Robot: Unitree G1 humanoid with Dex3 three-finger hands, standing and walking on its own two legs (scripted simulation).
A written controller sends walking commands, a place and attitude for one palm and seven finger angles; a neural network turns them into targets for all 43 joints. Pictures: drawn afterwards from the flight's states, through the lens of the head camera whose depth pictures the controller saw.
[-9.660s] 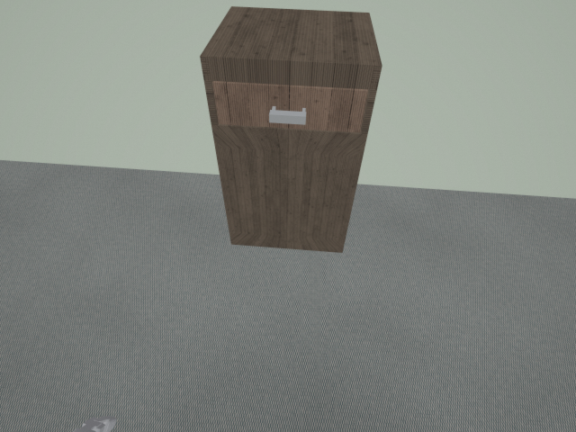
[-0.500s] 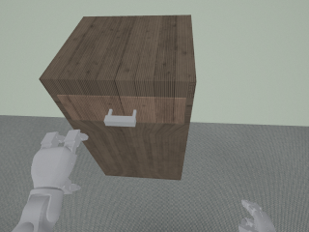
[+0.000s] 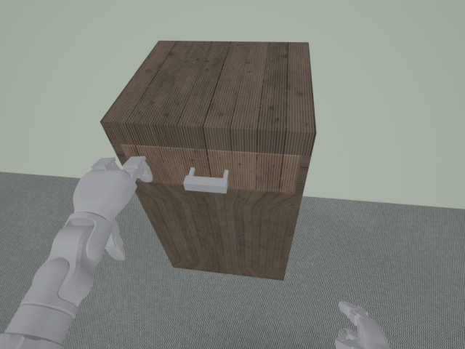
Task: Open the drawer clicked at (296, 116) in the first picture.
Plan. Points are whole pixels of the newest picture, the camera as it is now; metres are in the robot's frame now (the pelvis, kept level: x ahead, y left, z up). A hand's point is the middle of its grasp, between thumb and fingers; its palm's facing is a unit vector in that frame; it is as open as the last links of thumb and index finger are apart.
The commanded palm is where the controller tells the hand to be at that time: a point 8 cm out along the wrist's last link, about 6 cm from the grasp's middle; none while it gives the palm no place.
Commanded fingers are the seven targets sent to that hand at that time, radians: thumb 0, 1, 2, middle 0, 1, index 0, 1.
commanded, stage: raise the hand with hooked fingers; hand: left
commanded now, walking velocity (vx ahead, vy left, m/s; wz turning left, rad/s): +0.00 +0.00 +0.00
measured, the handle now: (207, 178) +0.52 +0.14 -0.07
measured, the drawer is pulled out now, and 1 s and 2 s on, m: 0.00 0.00 0.00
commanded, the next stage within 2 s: move the hooked fingers above the handle in 0.28 s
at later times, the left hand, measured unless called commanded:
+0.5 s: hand (140, 217) +0.30 +0.21 +0.07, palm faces +0.00 -0.08 -1.00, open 13.8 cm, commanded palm +0.29 +0.22 +0.12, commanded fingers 0.00 -0.50 0.30 -0.30 -1.20 -0.30 -1.20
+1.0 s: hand (175, 199) +0.37 +0.17 +0.04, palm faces -0.02 -0.06 -1.00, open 13.8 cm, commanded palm +0.35 +0.19 +0.09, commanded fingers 0.00 -0.50 0.30 -0.30 -1.20 -0.30 -1.20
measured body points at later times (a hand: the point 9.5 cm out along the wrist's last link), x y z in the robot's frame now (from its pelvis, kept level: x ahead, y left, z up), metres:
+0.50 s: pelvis -0.01 -0.02 +0.00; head +0.01 -0.06 +0.45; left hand +0.30 +0.21 +0.12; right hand +0.18 -0.25 -0.12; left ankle -0.02 +0.08 -0.73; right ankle +0.01 -0.12 -0.73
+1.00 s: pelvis +0.01 -0.04 -0.01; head +0.05 -0.07 +0.44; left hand +0.37 +0.17 +0.09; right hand +0.15 -0.29 -0.14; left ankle -0.02 +0.08 -0.73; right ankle +0.01 -0.12 -0.73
